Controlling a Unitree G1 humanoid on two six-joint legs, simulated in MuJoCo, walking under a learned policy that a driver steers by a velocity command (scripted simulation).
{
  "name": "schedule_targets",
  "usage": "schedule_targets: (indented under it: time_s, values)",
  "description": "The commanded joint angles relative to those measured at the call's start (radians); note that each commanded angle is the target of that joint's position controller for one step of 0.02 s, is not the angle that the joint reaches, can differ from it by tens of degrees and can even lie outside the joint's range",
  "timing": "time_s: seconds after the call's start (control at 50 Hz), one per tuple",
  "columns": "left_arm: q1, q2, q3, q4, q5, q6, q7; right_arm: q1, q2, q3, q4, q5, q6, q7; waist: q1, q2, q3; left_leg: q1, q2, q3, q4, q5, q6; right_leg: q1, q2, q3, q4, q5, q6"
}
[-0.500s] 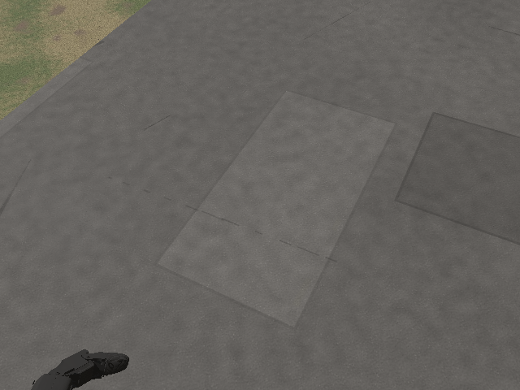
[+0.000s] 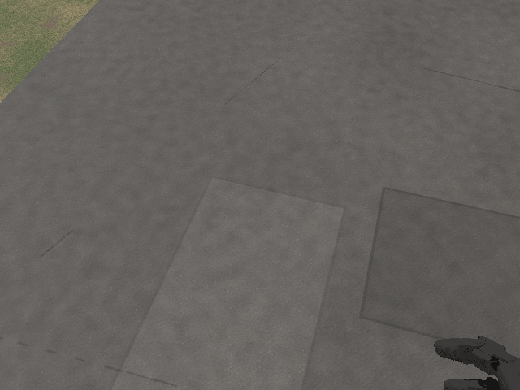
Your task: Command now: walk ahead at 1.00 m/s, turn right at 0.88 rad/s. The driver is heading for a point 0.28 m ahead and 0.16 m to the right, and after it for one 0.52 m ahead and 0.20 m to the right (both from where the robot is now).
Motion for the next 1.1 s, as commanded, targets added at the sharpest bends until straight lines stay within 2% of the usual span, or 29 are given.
schedule_targets:
  time_s: [0.02,0.1,0.14,0.18,0.2,0.22,0.24,0.28,0.3,0.32,0.34,0.36,0.38,0.42,0.48,0.54,0.6,0.68,0.74,0.76,0.78,0.8,0.82,0.88,0.92,0.96,1.04,1.08,1.1]
  values:
    - [-0.142,0.070,0.000,-0.124,0.026,0.001,-0.013,0.267,-0.122,-0.070,0.031,-0.001,0.005,-0.008,-0.183,0.064,-0.080,0.565,0.352,-0.488,-0.353,-0.298,0.160,-0.594,-0.136,-0.057,0.240,0.108,0.003]
    - [-0.259,-0.002,-0.018,-0.199,0.043,0.053,-0.049,0.321,-0.070,-0.059,0.126,0.037,-0.027,0.005,-0.117,0.120,0.040,0.436,0.293,-0.159,-0.394,0.215,0.113,-0.622,-0.196,-0.080,0.179,0.105,0.028]
    - [-0.323,-0.012,-0.029,-0.257,0.048,0.055,-0.055,0.275,-0.077,-0.060,0.133,0.047,-0.036,0.008,-0.077,0.114,0.063,0.387,0.267,-0.006,-0.393,0.562,0.096,-0.605,-0.183,-0.122,0.067,0.179,0.041]
    - [-0.353,-0.018,-0.043,-0.277,0.043,0.045,-0.071,0.187,-0.095,-0.065,0.129,0.053,-0.038,0.006,-0.042,0.118,0.080,0.277,0.183,0.160,-0.407,0.602,0.060,-0.434,-0.147,-0.186,-0.212,0.349,0.046]
    - [-0.355,-0.015,-0.044,-0.270,0.043,0.042,-0.083,0.189,-0.110,-0.069,0.134,0.059,-0.040,0.003,-0.043,0.100,0.070,0.244,0.153,0.215,-0.390,0.619,0.045,-0.314,-0.105,-0.250,-0.334,0.455,0.042]
    - [-0.293,0.028,-0.018,-0.248,-0.045,0.016,-0.067,0.122,-0.233,-0.109,0.083,0.090,-0.029,-0.024,-0.031,0.125,0.033,0.263,0.131,0.206,-0.330,0.739,0.038,-0.229,-0.073,-0.250,-0.358,0.485,0.064]
    - [-0.258,0.060,-0.009,-0.245,-0.047,0.010,-0.067,0.117,-0.271,-0.120,0.071,0.095,-0.025,-0.037,-0.003,0.134,-0.017,0.293,0.153,0.195,-0.264,0.872,0.028,-0.147,-0.045,-0.258,-0.390,0.477,0.059]
    - [-0.114,0.143,0.033,-0.222,-0.021,0.024,-0.062,0.125,-0.300,-0.138,0.058,0.107,-0.010,-0.043,0.074,0.136,-0.113,0.301,0.182,0.172,-0.015,0.992,0.018,0.073,-0.004,-0.249,-0.427,0.462,0.005]
    - [0.034,0.197,0.066,-0.184,-0.018,0.038,-0.048,0.127,-0.262,-0.130,0.049,0.110,-0.006,-0.037,0.135,0.081,-0.176,0.200,0.152,0.160,0.234,0.789,-0.006,0.293,-0.007,-0.196,-0.469,0.548,-0.039]
    - [0.018,0.206,0.066,-0.172,-0.028,0.048,-0.024,0.187,-0.138,-0.098,0.067,0.088,-0.007,-0.020,0.085,-0.103,-0.099,-0.004,0.025,0.144,0.540,-0.165,-0.054,0.406,-0.067,-0.088,-0.550,0.659,-0.085]
    - [-0.103,0.288,0.060,-0.260,0.018,0.038,-0.012,0.332,-0.072,-0.068,0.025,0.041,-0.014,-0.003,-0.063,-0.328,-0.198,-0.210,-0.093,0.052,0.945,-0.511,-0.084,0.538,-0.269,0.298,-0.466,1.203,-0.258]
    - [-0.117,0.284,0.064,-0.319,0.048,0.026,-0.025,0.365,-0.193,-0.074,-0.011,0.058,-0.027,0.009,-0.018,-0.225,-0.495,-0.282,-0.101,-0.165,1.052,-0.437,-0.075,0.660,-0.423,0.608,-0.633,0.912,-0.406]
    - [-0.198,0.262,0.064,-0.351,0.024,0.021,-0.030,0.272,-0.252,-0.085,-0.023,0.070,-0.030,0.006,-0.028,-0.036,-0.423,-0.278,-0.060,-0.194,0.950,-0.339,-0.048,0.537,-0.376,0.610,-0.713,0.614,-0.364]
    - [-0.289,0.188,0.044,-0.361,-0.020,0.011,-0.026,0.207,-0.232,-0.087,-0.021,0.052,-0.008,-0.016,-0.107,0.131,-0.204,-0.250,-0.010,-0.189,0.794,-0.275,-0.058,0.238,-0.283,0.512,-0.748,0.531,-0.278]
    - [-0.325,0.163,0.043,-0.343,-0.006,0.021,-0.003,0.204,-0.211,-0.092,-0.012,0.044,0.020,-0.026,-0.149,0.090,-0.120,-0.123,0.015,-0.172,0.598,-0.267,-0.088,-0.026,-0.209,0.332,-0.727,0.831,-0.231]
    - [-0.290,0.150,0.038,-0.309,-0.007,0.044,0.035,0.158,-0.128,-0.070,-0.020,0.038,0.026,-0.027,-0.126,0.068,-0.178,-0.068,-0.011,-0.116,0.403,-0.113,-0.110,-0.089,-0.145,0.223,-0.664,0.980,-0.174]
    - [-0.294,0.123,0.028,-0.299,-0.008,0.077,0.059,0.101,-0.103,-0.062,-0.030,0.048,0.038,-0.017,-0.102,-0.015,-0.211,0.005,-0.024,-0.100,0.265,0.055,-0.111,-0.118,-0.106,0.185,-0.643,0.817,-0.107]
    - [-0.279,0.083,0.011,-0.290,0.002,0.083,0.050,0.018,-0.113,-0.068,-0.059,0.054,0.041,-0.010,-0.065,-0.084,-0.147,0.028,-0.021,-0.119,0.127,0.046,-0.085,-0.093,-0.142,0.270,-0.622,0.585,-0.098]
    - [-0.295,0.056,-0.001,-0.286,-0.003,0.079,0.041,0.050,-0.113,-0.082,-0.052,0.050,0.022,0.002,-0.102,-0.110,-0.113,0.164,-0.014,-0.111,-0.150,0.157,-0.028,-0.063,-0.128,0.310,-0.554,0.470,-0.059]
    - [-0.245,0.021,-0.010,-0.275,0.007,0.072,0.036,0.050,-0.135,-0.086,-0.058,0.036,0.016,0.002,-0.089,-0.056,-0.110,0.265,0.073,-0.178,-0.209,0.366,0.012,-0.103,-0.085,0.280,-0.495,0.320,-0.007]
    - [-0.119,0.000,-0.016,-0.257,0.022,0.064,0.032,0.027,-0.186,-0.090,-0.079,0.014,0.021,-0.002,-0.014,0.155,-0.140,0.384,0.256,-0.351,-0.175,0.726,0.125,-0.197,0.030,0.168,-0.341,-0.086,0.063]
    - [-0.139,0.056,-0.004,-0.258,0.006,0.063,0.035,0.104,-0.147,-0.087,-0.041,0.002,0.030,-0.004,-0.055,0.285,-0.163,0.383,0.375,-0.529,-0.224,0.708,0.287,-0.269,0.047,0.076,-0.230,-0.232,0.125]
    - [-0.196,0.117,0.013,-0.262,0.007,0.069,0.039,0.133,-0.127,-0.085,-0.030,0.022,0.033,0.000,-0.095,0.237,-0.161,0.379,0.366,-0.569,-0.239,0.564,0.316,-0.298,0.004,0.058,-0.101,-0.260,0.165]
    - [-0.235,0.094,0.022,-0.235,0.000,0.108,0.047,0.088,-0.131,-0.086,-0.029,0.050,0.055,-0.005,-0.093,0.123,-0.107,0.296,0.261,-0.417,-0.256,0.277,0.224,-0.320,-0.032,0.030,0.060,-0.160,0.206]
    - [-0.220,0.024,0.003,-0.220,-0.003,0.111,0.044,0.029,-0.105,-0.079,-0.032,0.045,0.072,-0.002,-0.066,0.154,-0.082,0.207,0.159,-0.280,-0.279,0.193,0.170,-0.228,-0.049,-0.049,-0.091,-0.106,0.210]
    - [-0.242,-0.017,-0.012,-0.214,0.000,0.102,0.041,0.050,-0.091,-0.080,-0.019,0.046,0.085,-0.001,-0.095,0.210,-0.098,0.228,0.123,-0.236,-0.278,0.155,0.171,-0.160,-0.065,-0.091,-0.268,-0.084,0.209]
    - [-0.203,-0.002,-0.005,-0.174,0.000,0.088,0.031,0.103,-0.099,-0.082,0.011,0.061,0.094,-0.005,-0.094,0.215,-0.116,0.240,0.144,-0.270,-0.248,0.053,0.181,-0.014,-0.068,-0.117,-0.618,0.143,0.164]
    - [-0.211,0.042,-0.001,-0.182,0.025,0.083,0.030,0.154,-0.084,-0.075,0.030,0.057,0.080,-0.001,-0.103,0.140,-0.106,0.145,0.118,-0.242,-0.223,-0.046,0.097,0.086,-0.131,-0.047,-0.663,0.245,0.106]
    - [-0.225,0.094,0.013,-0.167,0.031,0.082,0.031,0.166,-0.068,-0.072,0.016,0.043,0.068,0.006,-0.147,-0.022,-0.089,0.127,0.043,-0.144,-0.198,-0.104,0.049,0.027,-0.172,0.002,-0.625,0.204,0.055]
